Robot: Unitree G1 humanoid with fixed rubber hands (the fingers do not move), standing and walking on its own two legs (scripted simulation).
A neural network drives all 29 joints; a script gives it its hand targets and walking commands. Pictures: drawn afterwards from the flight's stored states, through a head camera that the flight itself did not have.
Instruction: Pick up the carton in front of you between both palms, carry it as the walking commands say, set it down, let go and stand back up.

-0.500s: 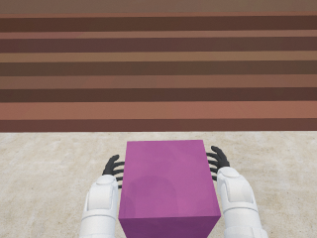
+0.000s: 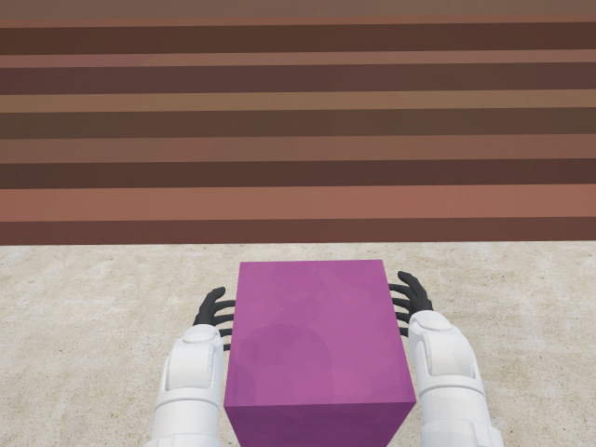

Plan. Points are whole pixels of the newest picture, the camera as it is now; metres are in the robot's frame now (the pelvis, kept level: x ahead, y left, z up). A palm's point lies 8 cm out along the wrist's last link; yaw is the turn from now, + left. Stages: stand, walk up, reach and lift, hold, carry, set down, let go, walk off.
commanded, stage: hold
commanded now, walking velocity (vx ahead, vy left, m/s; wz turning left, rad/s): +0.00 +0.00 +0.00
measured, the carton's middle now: (312, 363) +0.29 +0.00 -0.03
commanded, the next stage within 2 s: carry in 0.44 s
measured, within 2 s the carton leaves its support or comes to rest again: neither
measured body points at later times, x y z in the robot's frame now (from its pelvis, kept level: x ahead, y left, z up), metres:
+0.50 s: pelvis +0.00 +0.00 +0.00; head -0.05 +0.00 +0.45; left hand +0.29 +0.15 +0.03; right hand +0.31 -0.16 +0.05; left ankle +0.02 +0.13 -0.75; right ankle +0.01 -0.13 -0.75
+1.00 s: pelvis +0.15 -0.02 -0.01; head +0.13 -0.03 +0.44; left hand +0.41 +0.13 +0.07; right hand +0.41 -0.18 +0.07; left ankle +0.10 +0.09 -0.75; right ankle +0.07 -0.11 -0.71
